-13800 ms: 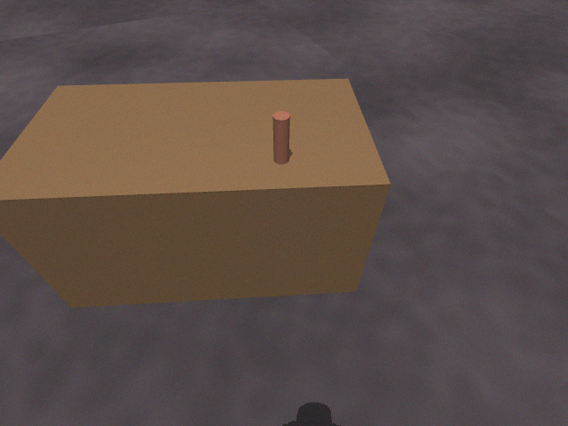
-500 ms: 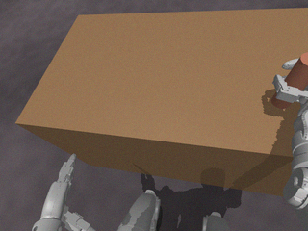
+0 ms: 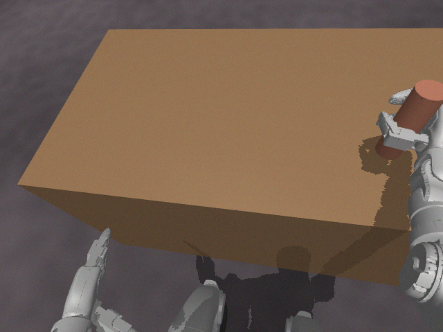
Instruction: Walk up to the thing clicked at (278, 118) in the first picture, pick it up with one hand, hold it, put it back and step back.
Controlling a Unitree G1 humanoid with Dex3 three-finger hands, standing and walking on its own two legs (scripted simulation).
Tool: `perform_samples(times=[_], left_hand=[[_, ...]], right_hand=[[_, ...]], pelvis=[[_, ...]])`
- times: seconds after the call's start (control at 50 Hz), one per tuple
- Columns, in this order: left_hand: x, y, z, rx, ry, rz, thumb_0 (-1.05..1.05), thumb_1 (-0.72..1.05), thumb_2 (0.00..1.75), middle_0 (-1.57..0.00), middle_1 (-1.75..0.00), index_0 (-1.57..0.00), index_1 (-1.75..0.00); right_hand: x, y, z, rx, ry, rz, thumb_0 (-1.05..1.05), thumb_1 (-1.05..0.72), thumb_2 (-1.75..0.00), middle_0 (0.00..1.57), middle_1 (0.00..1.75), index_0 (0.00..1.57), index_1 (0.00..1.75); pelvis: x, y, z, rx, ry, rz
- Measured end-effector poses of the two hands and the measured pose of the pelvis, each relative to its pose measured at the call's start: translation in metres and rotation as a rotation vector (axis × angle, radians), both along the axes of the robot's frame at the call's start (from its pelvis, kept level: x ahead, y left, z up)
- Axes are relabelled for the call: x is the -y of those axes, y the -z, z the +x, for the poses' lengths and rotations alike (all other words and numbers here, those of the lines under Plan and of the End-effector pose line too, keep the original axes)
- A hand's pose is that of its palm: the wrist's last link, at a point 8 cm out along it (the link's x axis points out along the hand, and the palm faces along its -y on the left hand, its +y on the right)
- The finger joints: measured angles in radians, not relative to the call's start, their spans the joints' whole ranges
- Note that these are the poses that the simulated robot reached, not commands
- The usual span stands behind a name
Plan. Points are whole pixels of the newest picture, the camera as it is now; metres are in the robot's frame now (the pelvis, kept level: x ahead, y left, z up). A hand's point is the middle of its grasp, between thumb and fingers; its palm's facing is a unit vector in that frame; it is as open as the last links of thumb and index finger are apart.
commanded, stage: settle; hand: right
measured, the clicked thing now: (406, 124) +0.50 -0.22 +0.06
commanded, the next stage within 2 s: lift in 0.04 s
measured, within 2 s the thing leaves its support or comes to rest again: neither
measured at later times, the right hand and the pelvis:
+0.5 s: hand (412, 119) +0.48 -0.20 +0.10, palm faces +0.17 +0.99 +0.00, open 6.0 cm; pelvis +0.00 +0.00 +0.02, yaw +0 degrees
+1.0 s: hand (428, 115) +0.42 -0.18 +0.17, palm faces +0.17 +0.98 +0.00, open 6.0 cm; pelvis +0.03 +0.00 +0.06, yaw -1 degrees
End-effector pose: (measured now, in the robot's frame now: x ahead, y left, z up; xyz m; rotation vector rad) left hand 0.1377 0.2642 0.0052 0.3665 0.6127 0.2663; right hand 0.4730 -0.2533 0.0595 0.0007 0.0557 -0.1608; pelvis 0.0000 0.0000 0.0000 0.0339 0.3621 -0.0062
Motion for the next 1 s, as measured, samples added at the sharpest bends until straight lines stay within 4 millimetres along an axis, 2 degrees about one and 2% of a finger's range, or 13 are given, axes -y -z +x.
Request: perform_samples(times=[0.12,0.4,0.58,0.74,1.0], left_hand=[[-0.003,0.001,-0.001,0.001,-0.014,-0.007,-0.01,-0.54,0.05,-0.07,-0.05,-0.06,-0.06],[0.004,0.0,-0.007,-0.012,-0.017,-0.038,-0.01,-0.53,0.04,-0.07,-0.06,-0.06,-0.05],[0.012,0.002,0.002,-0.022,-0.027,-0.089,-0.01,-0.53,0.05,-0.07,-0.05,-0.06,-0.05],[0.01,-0.003,0.018,-0.005,-0.039,-0.118,-0.02,-0.54,0.05,-0.06,-0.05,-0.05,-0.05],[0.004,-0.004,0.032,-0.012,-0.056,-0.161,-0.01,-0.54,0.05,-0.06,-0.05,-0.04,-0.05]], right_hand=[[-0.001,-0.006,-0.006,0.002,0.014,0.015,0.0,-0.08,-1.13,0.96,1.13,0.96,1.13],[0.001,-0.026,-0.02,0.028,0.017,-0.001,0.0,-0.08,-1.12,0.96,1.13,0.96,1.13],[-0.003,-0.052,-0.035,0.045,0.011,-0.006,0.0,-0.08,-1.13,0.96,1.13,0.96,1.13],[-0.007,-0.085,-0.05,0.084,0.02,-0.012,0.0,-0.08,-1.13,0.96,1.13,0.97,1.13],[-0.021,-0.108,-0.08,0.083,0.014,-0.012,0.0,-0.08,-1.13,0.96,1.14,0.97,1.12]], pelvis=[[0.0,-0.003,-0.001,0.018,0.0,-0.001],[0.003,-0.013,-0.002,0.053,-0.004,-0.004],[0.006,-0.027,0.008,0.096,-0.003,-0.006],[0.005,-0.041,0.019,0.156,0.0,-0.014],[-0.001,-0.056,0.027,0.234,0.004,-0.029]])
